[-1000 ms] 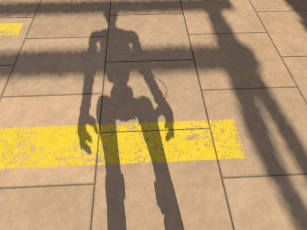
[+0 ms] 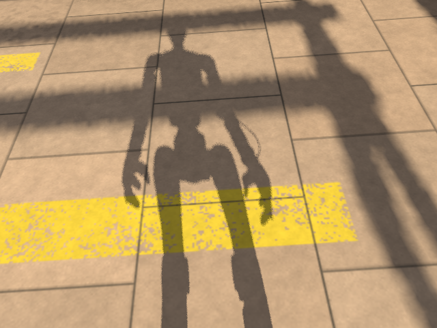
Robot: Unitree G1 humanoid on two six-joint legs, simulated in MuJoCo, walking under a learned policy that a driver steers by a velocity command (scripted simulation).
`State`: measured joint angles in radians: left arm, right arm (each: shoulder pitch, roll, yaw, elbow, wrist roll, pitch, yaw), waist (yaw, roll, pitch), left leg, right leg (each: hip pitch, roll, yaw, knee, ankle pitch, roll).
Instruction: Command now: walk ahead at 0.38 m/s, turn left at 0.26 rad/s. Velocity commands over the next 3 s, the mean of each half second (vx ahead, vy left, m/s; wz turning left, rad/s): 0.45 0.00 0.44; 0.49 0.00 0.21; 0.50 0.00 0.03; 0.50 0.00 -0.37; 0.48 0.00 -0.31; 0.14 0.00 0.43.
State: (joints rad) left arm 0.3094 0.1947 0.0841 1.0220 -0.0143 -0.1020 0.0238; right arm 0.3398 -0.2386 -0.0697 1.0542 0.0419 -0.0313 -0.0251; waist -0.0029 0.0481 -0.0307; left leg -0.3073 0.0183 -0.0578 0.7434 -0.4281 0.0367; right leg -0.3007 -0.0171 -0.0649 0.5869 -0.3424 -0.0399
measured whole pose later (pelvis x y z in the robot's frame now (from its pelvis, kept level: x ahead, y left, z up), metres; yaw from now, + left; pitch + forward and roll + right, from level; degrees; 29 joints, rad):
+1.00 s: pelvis +0.53 +0.07 -0.01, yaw +21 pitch +3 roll +1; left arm 0.05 0.24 0.04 0.77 -0.01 -0.13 -0.03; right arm 0.39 -0.27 -0.06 0.95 0.01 -0.06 -0.01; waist -0.07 -0.01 0.01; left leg -0.02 -0.04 -0.05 0.52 -0.46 0.04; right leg -0.51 -0.01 -0.04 0.53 -0.05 -0.07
